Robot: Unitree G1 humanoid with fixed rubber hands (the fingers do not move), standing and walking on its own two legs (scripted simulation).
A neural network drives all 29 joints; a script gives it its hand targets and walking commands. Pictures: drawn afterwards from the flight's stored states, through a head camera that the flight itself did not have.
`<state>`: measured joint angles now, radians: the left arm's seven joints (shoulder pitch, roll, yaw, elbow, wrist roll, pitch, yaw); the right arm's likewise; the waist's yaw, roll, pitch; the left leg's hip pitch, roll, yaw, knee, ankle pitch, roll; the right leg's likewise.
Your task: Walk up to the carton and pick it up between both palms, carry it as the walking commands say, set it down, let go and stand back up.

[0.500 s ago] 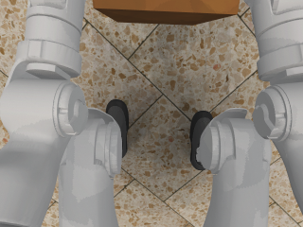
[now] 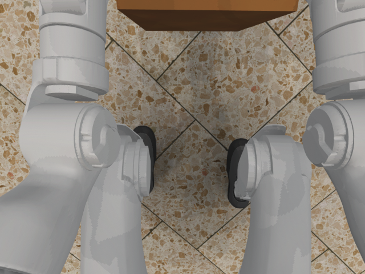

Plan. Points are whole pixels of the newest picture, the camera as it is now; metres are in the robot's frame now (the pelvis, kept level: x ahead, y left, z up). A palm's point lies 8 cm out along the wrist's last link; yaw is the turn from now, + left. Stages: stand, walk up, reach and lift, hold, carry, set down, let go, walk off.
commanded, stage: reach and lift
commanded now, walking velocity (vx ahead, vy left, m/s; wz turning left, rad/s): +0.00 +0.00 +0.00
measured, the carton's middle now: out of the picture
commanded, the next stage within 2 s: none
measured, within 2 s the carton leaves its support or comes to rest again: neither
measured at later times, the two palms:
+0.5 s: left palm out of the picture +0.55 +0.15 -0.04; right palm out of the picture +0.58 -0.14 -0.03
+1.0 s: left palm out of the picture +0.53 +0.15 +0.03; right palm out of the picture +0.55 -0.14 +0.04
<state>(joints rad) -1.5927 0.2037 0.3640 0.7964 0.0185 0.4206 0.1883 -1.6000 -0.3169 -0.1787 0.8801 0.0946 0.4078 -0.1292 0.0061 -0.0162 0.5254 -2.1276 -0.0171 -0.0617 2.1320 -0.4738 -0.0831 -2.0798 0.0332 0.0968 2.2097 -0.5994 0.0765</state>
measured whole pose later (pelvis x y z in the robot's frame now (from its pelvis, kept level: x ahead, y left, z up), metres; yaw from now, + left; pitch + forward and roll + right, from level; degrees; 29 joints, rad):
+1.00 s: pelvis -0.01 +0.01 +0.09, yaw -1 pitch +19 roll +0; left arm -1.36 0.08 0.42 0.55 0.07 0.52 0.19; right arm -1.47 -0.23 -0.29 0.76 -0.03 0.50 -0.06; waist 0.01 -0.02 0.52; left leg -1.75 -0.02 -0.06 1.88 -0.47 -0.06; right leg -1.70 0.04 0.09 1.93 -0.56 0.09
